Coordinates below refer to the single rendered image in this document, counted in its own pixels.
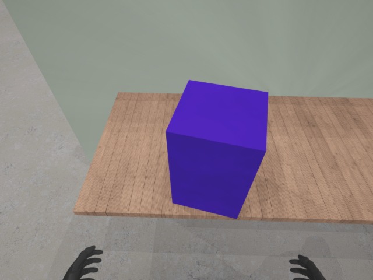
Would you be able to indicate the table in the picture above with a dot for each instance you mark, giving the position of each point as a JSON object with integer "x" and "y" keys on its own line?
{"x": 318, "y": 165}

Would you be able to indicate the robot right hand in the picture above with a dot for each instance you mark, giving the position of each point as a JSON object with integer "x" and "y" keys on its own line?
{"x": 311, "y": 270}

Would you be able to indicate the carton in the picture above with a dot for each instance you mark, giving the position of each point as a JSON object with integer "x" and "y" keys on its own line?
{"x": 216, "y": 141}

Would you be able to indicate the robot left hand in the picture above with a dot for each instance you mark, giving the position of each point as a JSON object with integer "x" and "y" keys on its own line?
{"x": 77, "y": 270}

